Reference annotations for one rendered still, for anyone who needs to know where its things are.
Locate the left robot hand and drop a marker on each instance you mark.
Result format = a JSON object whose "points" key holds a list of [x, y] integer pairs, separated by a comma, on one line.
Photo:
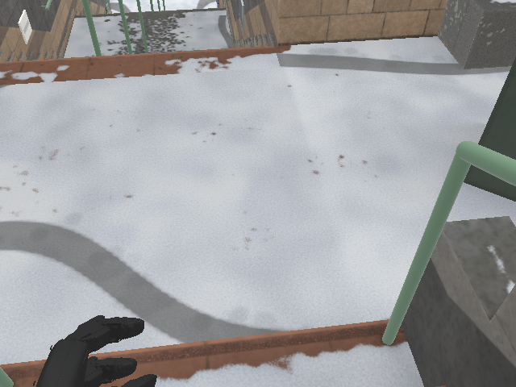
{"points": [[68, 365]]}

